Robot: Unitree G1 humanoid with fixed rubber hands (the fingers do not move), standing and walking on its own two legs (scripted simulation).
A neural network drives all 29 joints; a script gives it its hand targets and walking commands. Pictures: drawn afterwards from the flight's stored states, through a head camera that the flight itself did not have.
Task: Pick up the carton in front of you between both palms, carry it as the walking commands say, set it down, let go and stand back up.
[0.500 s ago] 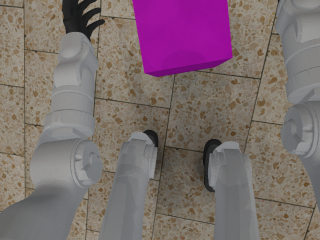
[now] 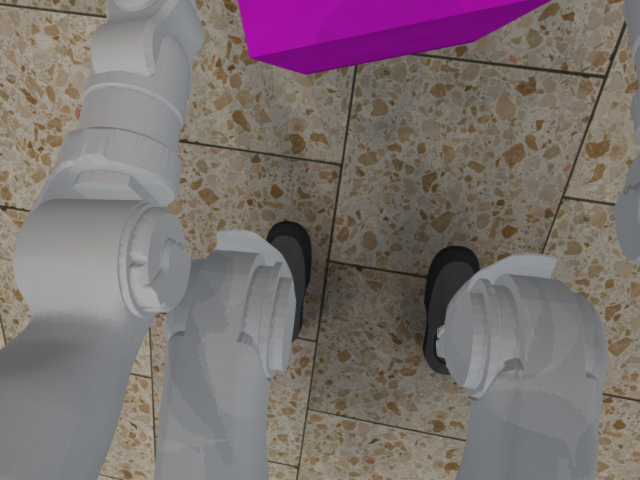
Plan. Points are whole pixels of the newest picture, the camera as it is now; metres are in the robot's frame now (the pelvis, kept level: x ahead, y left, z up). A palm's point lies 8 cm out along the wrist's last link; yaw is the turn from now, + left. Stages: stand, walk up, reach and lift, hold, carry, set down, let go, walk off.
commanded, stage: reach and lift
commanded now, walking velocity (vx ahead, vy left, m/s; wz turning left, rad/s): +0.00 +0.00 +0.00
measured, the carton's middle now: out of the picture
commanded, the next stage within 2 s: none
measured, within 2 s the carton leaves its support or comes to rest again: leaves its support in 0.82 s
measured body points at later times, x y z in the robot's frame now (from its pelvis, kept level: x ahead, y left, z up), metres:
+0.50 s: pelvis -0.01 -0.01 +0.00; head +0.38 -0.02 +0.21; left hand +0.55 +0.17 -0.19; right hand +0.61 -0.14 -0.19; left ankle +0.11 +0.13 -0.35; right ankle +0.09 -0.13 -0.35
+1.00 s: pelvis +0.00 +0.00 +0.02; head +0.34 -0.03 +0.32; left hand +0.54 +0.15 -0.10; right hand +0.58 -0.15 -0.08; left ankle +0.11 +0.14 -0.35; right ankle +0.09 -0.13 -0.35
